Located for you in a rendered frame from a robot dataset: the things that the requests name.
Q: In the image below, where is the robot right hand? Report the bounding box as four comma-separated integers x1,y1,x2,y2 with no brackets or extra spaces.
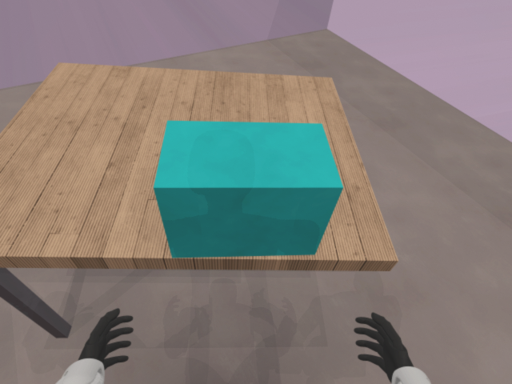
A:
354,313,414,382

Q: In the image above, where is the robot right forearm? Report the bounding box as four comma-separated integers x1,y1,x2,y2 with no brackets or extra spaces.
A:
391,366,431,384

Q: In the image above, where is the robot left forearm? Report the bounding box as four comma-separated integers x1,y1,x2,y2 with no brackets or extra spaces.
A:
55,358,105,384

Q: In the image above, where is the table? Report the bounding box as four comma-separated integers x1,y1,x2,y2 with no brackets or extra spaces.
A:
0,62,398,338

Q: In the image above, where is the carton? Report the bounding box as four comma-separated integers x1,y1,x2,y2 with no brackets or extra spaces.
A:
154,121,343,258

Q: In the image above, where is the robot left hand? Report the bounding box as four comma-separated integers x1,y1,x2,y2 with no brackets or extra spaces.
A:
78,308,134,370

